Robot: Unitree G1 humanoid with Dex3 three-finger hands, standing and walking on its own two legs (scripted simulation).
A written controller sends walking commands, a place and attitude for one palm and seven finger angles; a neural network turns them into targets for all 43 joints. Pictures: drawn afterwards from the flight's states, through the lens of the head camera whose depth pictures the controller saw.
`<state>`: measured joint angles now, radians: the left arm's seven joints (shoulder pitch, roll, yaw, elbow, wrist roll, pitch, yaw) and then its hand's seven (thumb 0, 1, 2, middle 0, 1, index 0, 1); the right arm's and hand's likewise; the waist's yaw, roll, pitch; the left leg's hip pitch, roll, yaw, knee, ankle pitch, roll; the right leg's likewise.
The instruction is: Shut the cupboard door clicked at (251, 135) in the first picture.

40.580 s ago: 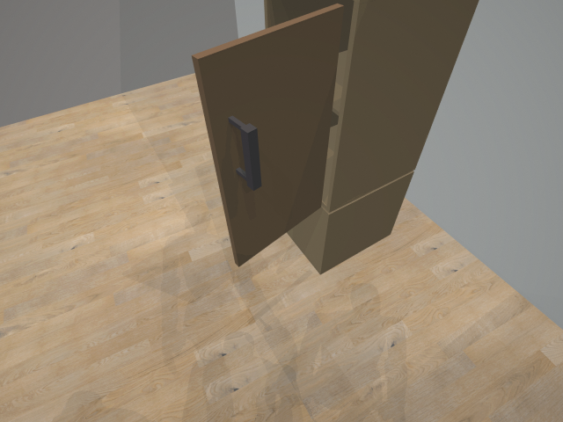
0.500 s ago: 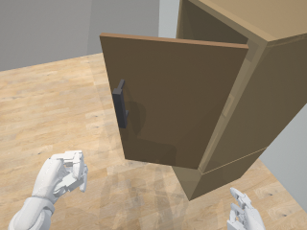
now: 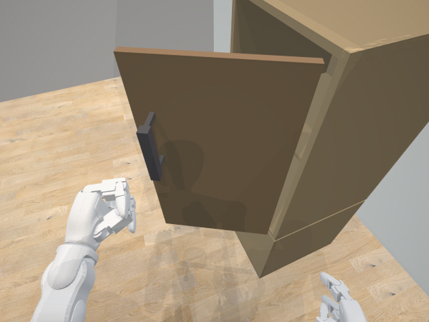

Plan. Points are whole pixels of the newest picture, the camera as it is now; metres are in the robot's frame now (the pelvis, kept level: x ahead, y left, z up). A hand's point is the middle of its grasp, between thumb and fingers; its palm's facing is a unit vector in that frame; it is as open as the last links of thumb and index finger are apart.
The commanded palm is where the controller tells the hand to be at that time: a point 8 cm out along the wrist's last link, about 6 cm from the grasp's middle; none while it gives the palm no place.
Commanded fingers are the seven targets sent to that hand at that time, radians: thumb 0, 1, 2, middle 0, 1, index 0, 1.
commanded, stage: bring the fist close to the handle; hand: left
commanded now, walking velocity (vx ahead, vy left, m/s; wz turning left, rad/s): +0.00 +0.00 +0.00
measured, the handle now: (153, 147) +0.44 +0.15 +0.08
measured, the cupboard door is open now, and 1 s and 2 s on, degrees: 59 59 42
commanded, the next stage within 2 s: push the door shut along its arc in 0.88 s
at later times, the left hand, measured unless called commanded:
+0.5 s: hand (160, 196) +0.33 +0.12 +0.07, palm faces -0.10 -0.99 -0.02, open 3.1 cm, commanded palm +0.31 +0.18 +0.09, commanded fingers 0.00 0.90 0.90 -1.30 -1.50 -1.30 -1.50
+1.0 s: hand (155, 193) +0.32 +0.12 +0.09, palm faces -0.07 -1.00 -0.03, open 3.1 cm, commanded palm +0.30 +0.18 +0.09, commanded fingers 0.00 0.90 0.90 -1.30 -1.50 -1.30 -1.50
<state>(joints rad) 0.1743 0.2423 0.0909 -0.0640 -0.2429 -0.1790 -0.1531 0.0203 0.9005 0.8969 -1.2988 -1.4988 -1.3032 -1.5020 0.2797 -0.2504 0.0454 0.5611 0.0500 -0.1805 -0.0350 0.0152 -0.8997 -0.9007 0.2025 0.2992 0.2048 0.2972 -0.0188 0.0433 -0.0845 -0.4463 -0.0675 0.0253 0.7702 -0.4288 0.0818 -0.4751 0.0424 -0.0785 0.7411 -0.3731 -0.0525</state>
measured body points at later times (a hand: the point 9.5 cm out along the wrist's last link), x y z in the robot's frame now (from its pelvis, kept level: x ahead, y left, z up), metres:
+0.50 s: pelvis +0.00 -0.03 +0.00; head +0.03 -0.04 +0.45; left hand +0.33 +0.17 +0.08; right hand +0.15 -0.28 -0.09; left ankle -0.02 +0.06 -0.71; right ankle +0.00 -0.09 -0.71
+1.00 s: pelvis +0.00 -0.01 +0.00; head +0.03 -0.02 +0.45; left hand +0.32 +0.18 +0.09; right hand +0.15 -0.26 -0.09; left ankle -0.02 +0.06 -0.71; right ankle +0.00 -0.09 -0.71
